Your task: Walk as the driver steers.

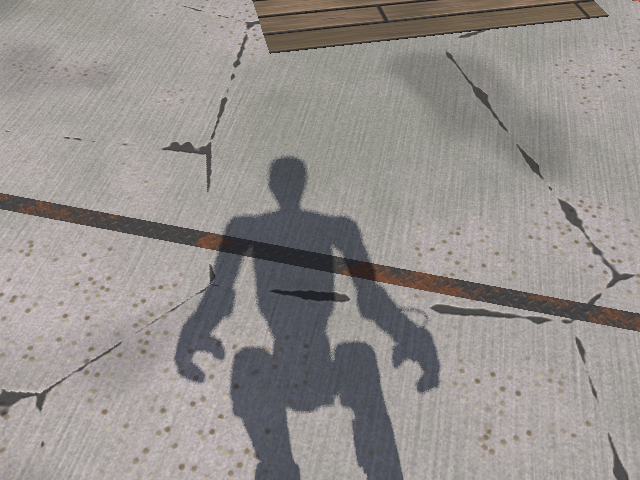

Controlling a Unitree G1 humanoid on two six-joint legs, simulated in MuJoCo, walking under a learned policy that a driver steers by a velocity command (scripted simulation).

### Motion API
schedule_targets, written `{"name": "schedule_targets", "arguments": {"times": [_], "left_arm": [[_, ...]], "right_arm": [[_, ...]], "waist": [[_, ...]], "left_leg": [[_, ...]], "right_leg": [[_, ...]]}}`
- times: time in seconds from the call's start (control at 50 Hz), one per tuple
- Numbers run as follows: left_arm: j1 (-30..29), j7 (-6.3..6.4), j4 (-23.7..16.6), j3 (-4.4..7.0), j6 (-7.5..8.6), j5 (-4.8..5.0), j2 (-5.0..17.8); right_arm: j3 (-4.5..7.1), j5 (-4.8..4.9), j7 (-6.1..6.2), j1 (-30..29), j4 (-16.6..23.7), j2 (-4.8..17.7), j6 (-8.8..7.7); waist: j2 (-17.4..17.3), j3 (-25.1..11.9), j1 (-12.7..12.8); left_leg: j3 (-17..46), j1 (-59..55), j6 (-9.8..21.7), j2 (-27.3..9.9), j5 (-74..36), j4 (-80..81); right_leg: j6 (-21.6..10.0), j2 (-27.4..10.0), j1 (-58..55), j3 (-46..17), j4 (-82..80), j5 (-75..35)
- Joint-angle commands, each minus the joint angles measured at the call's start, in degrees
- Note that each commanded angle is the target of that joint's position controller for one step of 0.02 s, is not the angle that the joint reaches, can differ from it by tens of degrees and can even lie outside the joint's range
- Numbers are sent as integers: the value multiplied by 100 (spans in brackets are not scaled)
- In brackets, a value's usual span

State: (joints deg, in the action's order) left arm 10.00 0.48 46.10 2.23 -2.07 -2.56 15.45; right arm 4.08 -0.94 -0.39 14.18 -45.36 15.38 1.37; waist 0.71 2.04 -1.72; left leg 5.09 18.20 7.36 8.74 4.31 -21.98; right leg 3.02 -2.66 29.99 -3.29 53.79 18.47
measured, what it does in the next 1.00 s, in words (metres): walks ahead, turning right: right foot, then left foot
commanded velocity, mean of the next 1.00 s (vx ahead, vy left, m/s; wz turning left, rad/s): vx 0.44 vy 0.00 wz -0.32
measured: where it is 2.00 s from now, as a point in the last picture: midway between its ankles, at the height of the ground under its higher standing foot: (414, 283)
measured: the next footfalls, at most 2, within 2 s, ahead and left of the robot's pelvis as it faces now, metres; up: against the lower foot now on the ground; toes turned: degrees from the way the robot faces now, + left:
right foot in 0.24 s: +0.08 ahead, -0.13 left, +0.00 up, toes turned +0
left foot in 0.68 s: +0.41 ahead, +0.01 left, +0.00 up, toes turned -17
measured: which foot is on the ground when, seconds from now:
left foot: down 0.00-0.24, up 0.26-0.66, down 0.68-1.00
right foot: up 0.00-0.22, down 0.24-0.68, up 0.70-1.00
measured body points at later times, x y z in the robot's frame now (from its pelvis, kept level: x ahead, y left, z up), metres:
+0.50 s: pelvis +0.14 -0.06 +0.01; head +0.16 -0.09 +0.46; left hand +0.10 +0.20 -0.11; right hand +0.29 -0.33 -0.11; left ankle +0.24 +0.08 -0.68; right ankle +0.04 -0.13 -0.74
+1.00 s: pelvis +0.41 -0.08 +0.01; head +0.44 -0.08 +0.46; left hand +0.66 +0.09 -0.11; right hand +0.29 -0.32 -0.12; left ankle +0.37 +0.02 -0.74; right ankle +0.44 -0.24 -0.68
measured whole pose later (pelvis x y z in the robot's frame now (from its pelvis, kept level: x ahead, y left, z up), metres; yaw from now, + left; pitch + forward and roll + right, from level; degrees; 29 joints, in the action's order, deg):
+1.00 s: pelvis +0.41 -0.08 +0.01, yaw -24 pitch +2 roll +1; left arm 7.3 -3.3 45.0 3.8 0.8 -2.3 16.2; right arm 2.2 -1.1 -0.2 23.3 -51.3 14.2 -5.7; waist 2.4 1.3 -2.8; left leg -8.1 2.4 3.0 1.9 14.3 -14.9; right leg -2.6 -1.4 36.7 -2.3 51.8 7.8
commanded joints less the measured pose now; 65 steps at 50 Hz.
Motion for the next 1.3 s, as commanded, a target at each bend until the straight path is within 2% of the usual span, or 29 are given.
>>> {"name": "schedule_targets", "arguments": {"times": [0.02,0.14,0.22,0.24,0.26,0.28,0.32,0.38,0.58,0.62,0.66,0.68,0.7,0.72,0.74,0.76,0.78,0.82,0.9,1.0,1.08,1.12,1.16,1.18,1.2,1.22,1.24,1.26,1.3], "left_arm": [[32,-23,-315,115,146,1,459],[388,-128,-169,56,282,101,438],[1442,-83,247,25,357,141,347],[1897,-51,385,37,424,97,466],[1968,-55,304,106,459,80,862],[1687,-70,271,208,448,91,1129],[1288,-119,198,223,527,181,919],[1623,-81,373,178,630,233,581],[2457,34,639,316,541,163,628],[2170,60,550,355,524,157,713],[1750,30,426,396,566,200,856],[1614,-25,361,397,617,252,813],[1680,-45,147,299,679,283,396],[2258,-36,-2,241,625,420,91],[2061,2,168,299,527,203,545],[1597,-72,164,308,502,129,529],[1349,-127,136,287,487,119,391],[1205,-226,106,298,365,31,357],[673,-336,-121,224,280,15,151],[-617,-445,-537,25,368,31,-2],[-1265,-406,-739,-53,422,16,81],[-1092,-318,-686,-31,468,4,196],[236,-192,-236,81,582,-67,458],[1208,-96,-16,210,635,-186,875],[1475,-28,-18,330,616,-247,1395],[1391,-27,-53,330,543,16,1205],[847,-32,-42,216,543,82,823],[527,-56,-39,136,595,102,479],[313,-32,34,70,682,124,194]], "right_arm": [[207,-23,26,228,231,849,-119],[142,-77,-4,167,111,840,-239],[103,-26,44,-291,167,727,-252],[21,-54,49,-484,284,427,-270],[-107,-48,10,-521,464,17,-341],[-53,-167,-44,-715,561,342,-406],[5,-158,-135,-667,468,626,-493],[-44,-239,-181,-746,382,465,-455],[-242,-52,-183,-2354,985,231,-468],[-221,-13,-140,-2020,951,347,-504],[-111,8,-14,-871,598,614,-554],[-10,-59,86,-46,412,900,-624],[93,-203,201,957,376,1347,-646],[161,-255,198,715,405,1715,-555],[105,-164,180,330,425,1173,-500],[-18,-113,157,-36,481,661,-515],[-74,-125,128,-156,436,461,-545],[-119,-97,132,-29,277,342,-633],[-120,-9,44,454,-49,333,-836],[-141,8,-1,667,-310,362,-809],[-112,43,19,1274,-682,614,-726],[-91,19,47,1317,-788,747,-662],[-102,68,55,1286,-852,775,-603],[-168,113,36,1207,-675,583,-615],[-333,250,1,1753,-448,-212,-596],[-94,126,96,1544,-601,569,-513],[-48,113,87,1169,-502,550,-505],[-84,105,65,1029,-506,344,-508],[-62,-37,-2,1105,-615,205,-362]], "waist": [[-625,-451,-52],[-745,-360,28],[-227,50,572],[533,112,698],[1216,177,575],[750,709,420],[415,597,178],[538,174,293],[739,148,820],[785,48,565],[600,-430,-6],[283,-919,-396],[-524,-1871,-675],[-1862,-2149,-206],[-988,-1280,-32],[-407,-538,3],[-274,-188,67],[-621,-25,190],[-642,-75,237],[-587,203,88],[-500,264,-58],[-531,115,93],[-426,-612,703],[-89,-1279,1074],[1171,-2135,801],[412,-2027,917],[302,-1075,620],[296,-514,463],[431,-134,164]], "left_leg": [[2134,-632,576,-1683,2848,1368],[1641,-356,571,-1824,3107,1396],[830,859,286,-1603,3412,612],[242,1498,83,-1197,3123,-676],[-715,2365,-282,-494,2447,-2145],[-396,2932,-344,-541,1940,-2501],[-203,2624,-527,-864,1174,-2680],[-444,2342,-764,-889,595,-2858],[-715,2023,-919,-688,456,-1480],[-644,1147,-788,-630,426,-1063],[-656,-674,-560,-475,363,-558],[-291,-1962,-370,-916,380,-465],[1245,-3245,-165,-2483,2031,-281],[3897,-3705,384,-3609,2558,639],[3778,-2874,413,-3396,3032,711],[2728,-2062,307,-3052,2550,778],[1861,-1544,223,-2743,1599,907],[841,-1160,84,-2366,364,1042],[110,-1330,211,-2286,-1142,1157],[-779,-1060,116,-1921,-1595,1369],[-530,-1630,190,-2169,-2332,1180],[-468,-2005,170,-2227,-3506,596],[-633,-1678,8,-1958,-3894,-977],[-730,-538,-89,-1714,-2172,-2407],[-1000,1449,-311,-822,2397,-4434],[-299,1710,-245,-816,2502,-5062],[-165,1863,-209,-1078,2000,-4975],[-220,1781,-228,-1255,1671,-4683],[-264,1336,-327,-1403,1393,-4383]], "right_leg": [[-2,27,203,142,-359,-133],[-418,213,-747,487,-1377,379],[-910,445,-2472,666,-3129,273],[-1089,-238,-2927,-563,-3862,1194],[-1442,-1615,-3150,-2918,-4741,2601],[-1747,-1839,-2605,-3941,-5208,3029],[-1582,-1287,-2574,-3000,-4956,1865],[-1365,-667,-2911,-1943,-4703,-95],[-1474,-479,-3148,-1769,-3778,-3028],[-1300,-533,-2840,-1882,-3554,-3372],[-1009,-300,-2330,-1742,-2642,-4209],[-862,52,-1771,-1464,-1513,-3819],[-825,397,-1045,-1002,72,-1682],[-725,1079,378,-469,1308,1447],[-804,474,774,-402,1816,911],[-804,278,701,-318,1688,341],[-759,125,559,-254,1488,61],[-679,-17,365,-143,1286,-60],[-623,67,729,-134,929,-477],[-533,149,416,398,-1001,-1602],[-692,174,13,786,-1880,-1459],[-823,363,-389,817,-2145,-1007],[-1061,537,-2230,798,-2728,-1164],[-1307,-465,-3792,-196,-2793,-791],[-1906,-2404,-5409,-2749,-3070,-830],[-1969,-2363,-4761,-3108,-3421,-721],[-1768,-2023,-3979,-2150,-3637,-752],[-1568,-1737,-3273,-1494,-3926,-1079],[-1237,-1316,-2442,-622,-4252,-1404]]}}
